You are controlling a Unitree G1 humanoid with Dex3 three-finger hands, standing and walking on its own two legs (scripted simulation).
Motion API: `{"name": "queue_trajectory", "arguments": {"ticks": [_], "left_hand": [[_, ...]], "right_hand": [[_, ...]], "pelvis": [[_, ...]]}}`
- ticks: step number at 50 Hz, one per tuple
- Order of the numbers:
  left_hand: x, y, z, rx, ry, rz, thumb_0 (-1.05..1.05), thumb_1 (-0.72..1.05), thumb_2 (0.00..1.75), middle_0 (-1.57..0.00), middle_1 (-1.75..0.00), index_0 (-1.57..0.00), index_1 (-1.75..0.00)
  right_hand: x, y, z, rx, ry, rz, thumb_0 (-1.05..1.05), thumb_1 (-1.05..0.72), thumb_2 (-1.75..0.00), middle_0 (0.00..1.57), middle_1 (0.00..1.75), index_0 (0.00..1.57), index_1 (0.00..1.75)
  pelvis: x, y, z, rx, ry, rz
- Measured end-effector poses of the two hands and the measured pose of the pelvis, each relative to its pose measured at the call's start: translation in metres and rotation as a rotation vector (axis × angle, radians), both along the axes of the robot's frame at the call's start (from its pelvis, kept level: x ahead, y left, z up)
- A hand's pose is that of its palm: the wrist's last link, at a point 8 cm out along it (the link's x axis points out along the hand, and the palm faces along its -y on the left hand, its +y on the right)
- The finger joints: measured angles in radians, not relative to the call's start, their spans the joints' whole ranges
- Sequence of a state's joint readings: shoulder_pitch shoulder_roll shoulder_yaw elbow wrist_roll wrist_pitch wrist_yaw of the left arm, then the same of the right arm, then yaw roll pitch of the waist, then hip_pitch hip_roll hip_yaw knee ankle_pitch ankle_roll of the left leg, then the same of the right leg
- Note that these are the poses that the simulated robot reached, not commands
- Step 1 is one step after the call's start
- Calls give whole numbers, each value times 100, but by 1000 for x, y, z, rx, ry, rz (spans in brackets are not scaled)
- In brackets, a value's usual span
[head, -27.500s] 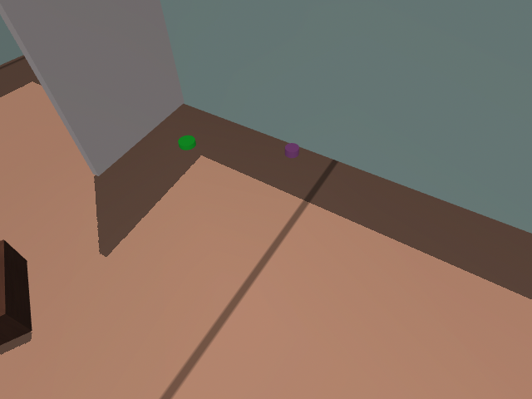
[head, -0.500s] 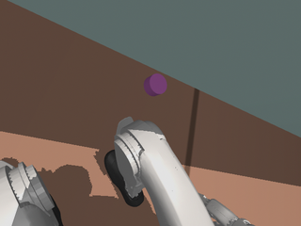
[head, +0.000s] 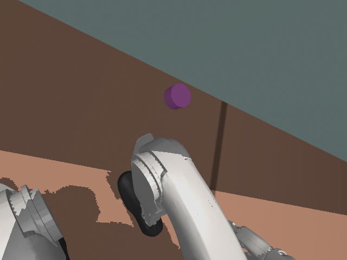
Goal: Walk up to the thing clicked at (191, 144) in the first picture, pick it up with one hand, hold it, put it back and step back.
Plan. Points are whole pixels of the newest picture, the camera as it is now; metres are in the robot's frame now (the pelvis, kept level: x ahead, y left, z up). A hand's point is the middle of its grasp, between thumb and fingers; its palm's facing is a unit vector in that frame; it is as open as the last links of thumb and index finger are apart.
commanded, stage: close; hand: left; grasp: from above
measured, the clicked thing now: out of the picture +0.45 +0.34 -0.30
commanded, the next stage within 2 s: settle in 0.78 s
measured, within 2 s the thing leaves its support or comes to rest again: leaves its support in 1.14 s
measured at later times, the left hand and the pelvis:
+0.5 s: hand out of the picture +0.44 +0.33 -0.27, palm faces -0.42 -0.19 -0.89, open 11.2 cm; pelvis +0.00 +0.00 +0.00, yaw +0 degrees
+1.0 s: hand out of the picture +0.44 +0.33 -0.27, palm faces -0.42 -0.17 -0.89, open 11.1 cm; pelvis +0.00 +0.00 +0.00, yaw +0 degrees
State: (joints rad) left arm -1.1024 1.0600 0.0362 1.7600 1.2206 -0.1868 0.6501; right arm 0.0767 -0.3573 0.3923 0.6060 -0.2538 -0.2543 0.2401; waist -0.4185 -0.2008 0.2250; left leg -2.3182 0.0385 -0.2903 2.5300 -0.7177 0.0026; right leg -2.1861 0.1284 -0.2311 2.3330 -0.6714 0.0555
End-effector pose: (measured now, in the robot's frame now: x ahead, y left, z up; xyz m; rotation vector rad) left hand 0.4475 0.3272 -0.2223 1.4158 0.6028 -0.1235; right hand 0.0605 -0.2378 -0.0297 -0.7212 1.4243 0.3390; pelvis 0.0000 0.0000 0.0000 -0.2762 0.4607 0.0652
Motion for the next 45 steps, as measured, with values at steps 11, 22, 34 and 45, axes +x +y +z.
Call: {"name": "queue_trajectory", "arguments": {"ticks": [11,22,34,45], "left_hand": [[-1,2,2,7,1,17,-1,-18,71,-24,-96,-34,-94],[1,4,5,0,-2,27,-2,-14,65,-27,-88,-42,-89],[0,5,6,6,-6,6,-3,-12,61,-31,-82,-48,-84],[1,4,7,16,-10,15,-3,-14,59,-35,-79,-53,-80]], "right_hand": [[-2,0,-4,14,-4,-6,0,-90,-90,20,30,20,30],[-5,-2,-1,-4,-4,-21,0,-90,-90,20,30,20,30],[-2,1,-1,-7,-3,-5,0,-90,-90,20,30,20,30],[0,4,-2,3,-12,5,0,-90,-90,20,30,20,30]], "pelvis": [[-1,0,-1,5,-2,-1],[-2,0,-1,3,-2,-2],[-2,1,0,-1,-3,-1],[-2,0,0,0,-5,0]]}}
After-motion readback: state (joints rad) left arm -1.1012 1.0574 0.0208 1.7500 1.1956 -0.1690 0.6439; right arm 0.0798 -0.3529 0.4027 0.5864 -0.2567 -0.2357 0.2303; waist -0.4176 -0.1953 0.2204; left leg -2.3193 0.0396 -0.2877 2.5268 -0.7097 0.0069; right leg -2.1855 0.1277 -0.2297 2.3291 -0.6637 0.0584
